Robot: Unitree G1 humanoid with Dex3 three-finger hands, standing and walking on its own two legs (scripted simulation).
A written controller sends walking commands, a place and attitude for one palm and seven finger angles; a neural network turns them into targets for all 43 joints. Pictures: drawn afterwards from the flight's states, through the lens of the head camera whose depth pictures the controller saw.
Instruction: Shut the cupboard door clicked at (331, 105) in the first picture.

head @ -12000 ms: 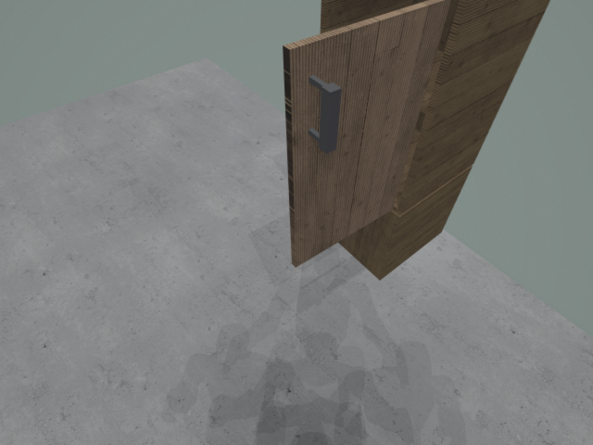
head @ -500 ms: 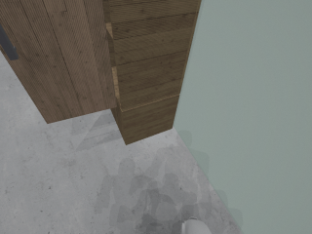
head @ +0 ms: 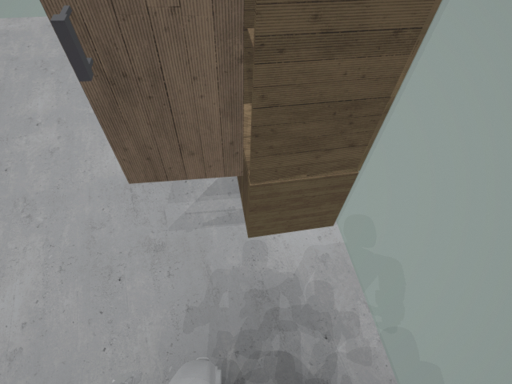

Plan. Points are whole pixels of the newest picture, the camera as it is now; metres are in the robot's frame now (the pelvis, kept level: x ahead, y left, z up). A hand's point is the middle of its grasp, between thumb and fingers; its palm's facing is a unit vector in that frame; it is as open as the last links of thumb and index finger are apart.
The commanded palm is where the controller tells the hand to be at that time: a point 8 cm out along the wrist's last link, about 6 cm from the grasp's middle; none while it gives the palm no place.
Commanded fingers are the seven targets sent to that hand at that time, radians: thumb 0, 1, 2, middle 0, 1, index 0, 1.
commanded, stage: turn to face it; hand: left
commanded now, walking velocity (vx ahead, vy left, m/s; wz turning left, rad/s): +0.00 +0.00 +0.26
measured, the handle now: (76, 44) +0.67 +0.39 +0.14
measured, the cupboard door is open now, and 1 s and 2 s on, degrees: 87 87 87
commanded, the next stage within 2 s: take the last steps up to it in 0.16 s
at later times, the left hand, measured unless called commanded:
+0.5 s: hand out of the picture +0.06 +0.22 -0.16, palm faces +0.11 -0.97 -0.20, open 7.4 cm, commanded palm none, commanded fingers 0.00 0.90 0.90 -0.20 -0.30 -0.20 -0.30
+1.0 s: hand out of the picture +0.05 +0.21 -0.19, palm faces +0.24 -0.96 -0.12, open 7.4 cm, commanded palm none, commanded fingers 0.00 0.90 0.90 -0.20 -0.30 -0.20 -0.30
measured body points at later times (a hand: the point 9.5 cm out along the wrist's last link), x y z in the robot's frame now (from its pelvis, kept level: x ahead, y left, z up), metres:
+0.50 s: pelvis +0.03 +0.03 +0.00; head +0.05 +0.03 +0.45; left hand +0.05 +0.27 -0.15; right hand +0.11 -0.21 -0.15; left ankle +0.04 +0.12 -0.74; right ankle +0.01 -0.11 -0.71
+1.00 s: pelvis +0.16 +0.07 -0.01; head +0.19 +0.10 +0.43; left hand +0.04 +0.26 -0.18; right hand +0.26 -0.14 -0.16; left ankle +0.19 +0.17 -0.74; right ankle +0.04 -0.08 -0.69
